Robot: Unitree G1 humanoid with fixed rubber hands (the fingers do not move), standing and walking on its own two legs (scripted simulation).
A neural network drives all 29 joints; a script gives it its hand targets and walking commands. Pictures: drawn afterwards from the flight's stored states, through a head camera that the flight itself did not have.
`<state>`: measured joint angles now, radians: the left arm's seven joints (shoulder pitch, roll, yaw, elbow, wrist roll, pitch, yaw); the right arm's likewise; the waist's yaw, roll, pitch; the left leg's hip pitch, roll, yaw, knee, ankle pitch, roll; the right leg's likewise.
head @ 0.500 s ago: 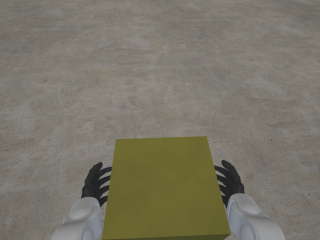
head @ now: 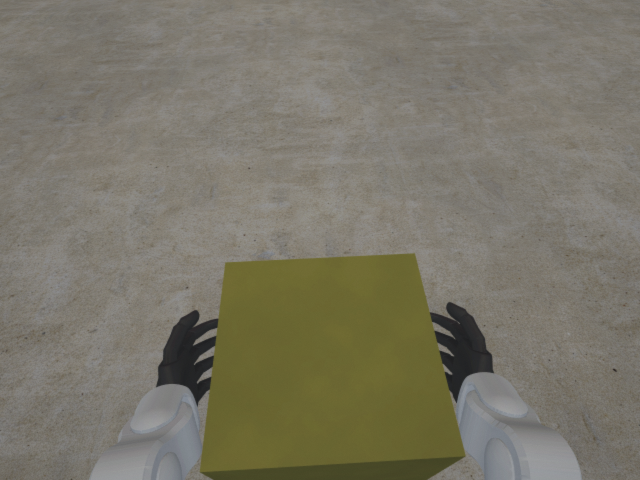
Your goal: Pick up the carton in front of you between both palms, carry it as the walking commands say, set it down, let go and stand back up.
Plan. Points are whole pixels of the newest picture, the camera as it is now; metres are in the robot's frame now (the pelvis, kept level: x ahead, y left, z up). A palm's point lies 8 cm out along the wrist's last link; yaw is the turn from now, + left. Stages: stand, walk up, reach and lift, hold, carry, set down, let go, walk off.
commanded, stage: carry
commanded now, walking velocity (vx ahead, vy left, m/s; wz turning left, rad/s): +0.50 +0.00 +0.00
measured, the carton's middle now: (325, 385) +0.25 +0.00 +0.00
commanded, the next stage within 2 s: none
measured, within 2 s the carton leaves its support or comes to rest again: neither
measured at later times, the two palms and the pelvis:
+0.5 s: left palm (230, 184) +0.57 +0.15 +0.05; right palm (414, 189) +0.53 -0.15 +0.06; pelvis +0.33 +0.02 -0.01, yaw -6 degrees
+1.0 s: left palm (257, 108) +0.75 +0.11 +0.08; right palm (417, 111) +0.73 -0.19 +0.07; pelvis +0.52 -0.02 +0.00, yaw -2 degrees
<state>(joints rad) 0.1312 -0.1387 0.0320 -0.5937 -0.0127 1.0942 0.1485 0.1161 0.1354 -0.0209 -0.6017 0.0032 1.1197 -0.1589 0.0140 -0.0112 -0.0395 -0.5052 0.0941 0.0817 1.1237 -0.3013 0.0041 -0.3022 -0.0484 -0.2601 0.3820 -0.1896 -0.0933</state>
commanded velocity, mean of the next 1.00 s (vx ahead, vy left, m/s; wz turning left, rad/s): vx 0.14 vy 0.00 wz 0.00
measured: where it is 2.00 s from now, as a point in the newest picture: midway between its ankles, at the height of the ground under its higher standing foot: (335, 409)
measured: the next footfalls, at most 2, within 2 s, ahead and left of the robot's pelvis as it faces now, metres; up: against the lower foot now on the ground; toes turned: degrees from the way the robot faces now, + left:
left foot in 0.36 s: +0.43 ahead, +0.08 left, +0.00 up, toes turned +8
right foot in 0.78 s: +0.54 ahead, -0.14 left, +0.00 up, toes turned +18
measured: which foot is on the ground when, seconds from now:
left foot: up 0.00-0.34, down 0.36-1.00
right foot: down 0.00-0.38, up 0.40-0.76, down 0.78-1.00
